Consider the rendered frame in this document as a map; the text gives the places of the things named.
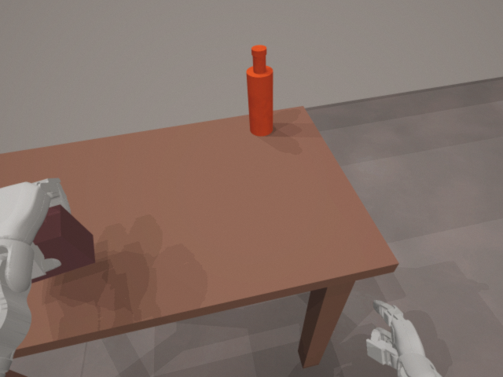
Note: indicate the sponge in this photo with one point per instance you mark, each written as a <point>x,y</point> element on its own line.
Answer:
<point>62,237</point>

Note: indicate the robot left forearm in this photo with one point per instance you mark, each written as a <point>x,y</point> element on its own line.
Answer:
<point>16,262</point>

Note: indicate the robot right forearm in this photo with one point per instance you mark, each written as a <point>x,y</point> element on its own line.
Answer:
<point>415,365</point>

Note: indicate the left robot hand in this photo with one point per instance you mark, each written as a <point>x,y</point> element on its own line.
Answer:
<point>23,209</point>

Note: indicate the table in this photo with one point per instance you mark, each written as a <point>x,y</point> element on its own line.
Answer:
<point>200,218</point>

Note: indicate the right robot hand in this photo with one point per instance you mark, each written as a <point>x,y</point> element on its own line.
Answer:
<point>386,347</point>

